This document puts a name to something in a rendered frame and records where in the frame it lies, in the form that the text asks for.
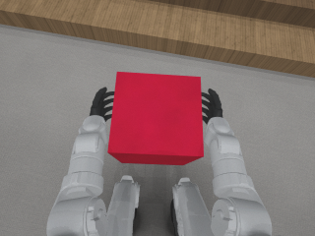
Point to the robot left hand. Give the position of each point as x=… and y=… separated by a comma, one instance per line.
x=99, y=103

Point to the right robot shin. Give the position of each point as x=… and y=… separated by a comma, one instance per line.
x=179, y=220

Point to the robot right forearm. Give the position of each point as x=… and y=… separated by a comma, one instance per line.
x=230, y=176

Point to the left robot upper arm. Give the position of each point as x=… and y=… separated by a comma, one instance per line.
x=85, y=216

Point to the robot right hand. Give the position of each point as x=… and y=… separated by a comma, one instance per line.
x=214, y=105

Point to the carton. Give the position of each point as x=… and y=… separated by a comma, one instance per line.
x=156, y=119

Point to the robot left forearm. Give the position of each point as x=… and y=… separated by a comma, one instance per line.
x=84, y=176

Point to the right robot upper arm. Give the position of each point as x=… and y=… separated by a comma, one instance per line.
x=239, y=217

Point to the robot right foot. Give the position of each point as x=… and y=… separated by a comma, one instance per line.
x=173, y=218

